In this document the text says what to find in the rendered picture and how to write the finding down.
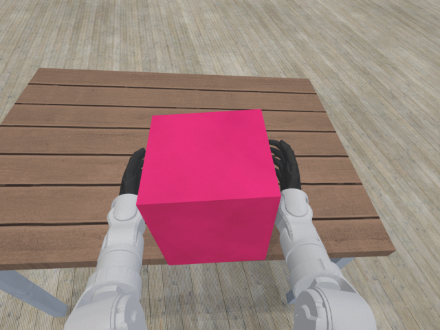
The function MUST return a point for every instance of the left robot hand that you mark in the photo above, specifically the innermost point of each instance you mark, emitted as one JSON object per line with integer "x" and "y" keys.
{"x": 132, "y": 175}

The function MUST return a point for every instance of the carton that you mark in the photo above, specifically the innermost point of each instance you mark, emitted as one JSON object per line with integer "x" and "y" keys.
{"x": 209, "y": 191}

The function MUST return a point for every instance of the robot right forearm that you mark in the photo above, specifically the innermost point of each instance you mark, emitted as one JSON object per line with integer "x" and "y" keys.
{"x": 305, "y": 255}

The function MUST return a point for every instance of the robot left forearm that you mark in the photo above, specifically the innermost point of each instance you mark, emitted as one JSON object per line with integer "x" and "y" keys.
{"x": 120, "y": 257}

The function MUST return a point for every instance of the right robot hand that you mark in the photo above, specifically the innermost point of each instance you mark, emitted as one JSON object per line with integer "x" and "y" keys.
{"x": 288, "y": 173}

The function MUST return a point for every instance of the robot right upper arm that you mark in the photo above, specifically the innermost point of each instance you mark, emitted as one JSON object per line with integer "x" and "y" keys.
{"x": 319, "y": 308}

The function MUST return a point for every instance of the robot left upper arm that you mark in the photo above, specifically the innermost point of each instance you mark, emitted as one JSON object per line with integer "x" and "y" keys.
{"x": 119, "y": 312}

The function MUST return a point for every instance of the table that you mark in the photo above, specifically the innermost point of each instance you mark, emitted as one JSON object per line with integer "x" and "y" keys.
{"x": 66, "y": 142}

